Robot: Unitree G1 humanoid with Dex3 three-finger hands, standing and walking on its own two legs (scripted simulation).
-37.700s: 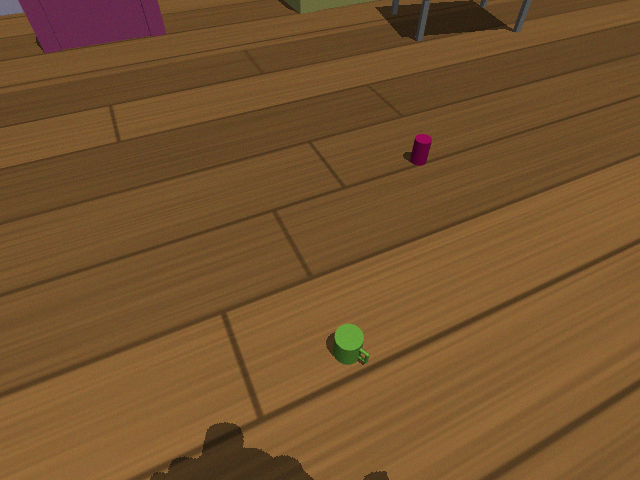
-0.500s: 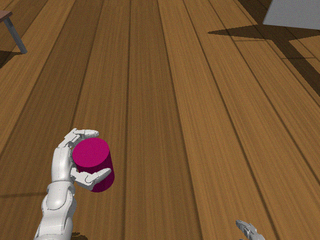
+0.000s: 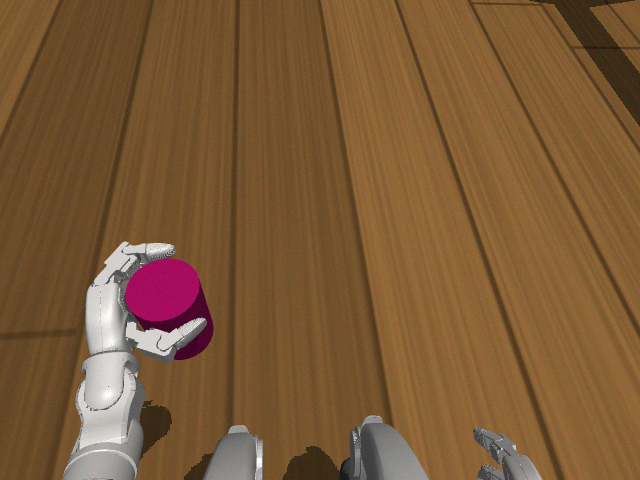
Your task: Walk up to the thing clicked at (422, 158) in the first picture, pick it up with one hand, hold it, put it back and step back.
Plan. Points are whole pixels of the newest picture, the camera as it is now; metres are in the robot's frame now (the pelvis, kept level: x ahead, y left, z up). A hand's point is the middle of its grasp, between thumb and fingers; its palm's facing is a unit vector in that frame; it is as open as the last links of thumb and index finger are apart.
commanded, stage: crouch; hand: left
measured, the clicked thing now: (174, 312) +0.35 +0.18 -0.05
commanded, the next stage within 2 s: lower in 1.42 s
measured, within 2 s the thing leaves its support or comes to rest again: neither
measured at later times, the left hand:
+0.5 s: hand (187, 345) +0.37 +0.21 -0.27, palm faces +0.21 -0.98 -0.05, open 11.3 cm
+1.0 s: hand (194, 355) +0.38 +0.23 -0.40, palm faces +0.22 -0.97 -0.04, open 11.3 cm
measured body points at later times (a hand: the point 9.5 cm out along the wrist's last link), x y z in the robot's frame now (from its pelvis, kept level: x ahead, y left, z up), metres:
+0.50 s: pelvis -0.04 +0.00 -0.21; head +0.15 +0.03 +0.20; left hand +0.35 +0.26 -0.26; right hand +0.08 -0.26 -0.34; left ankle +0.03 +0.13 -0.64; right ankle +0.04 -0.13 -0.64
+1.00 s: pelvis -0.07 +0.01 -0.33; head +0.14 +0.05 +0.06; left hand +0.37 +0.28 -0.40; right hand +0.00 -0.27 -0.45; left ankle +0.02 +0.13 -0.64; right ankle +0.04 -0.13 -0.64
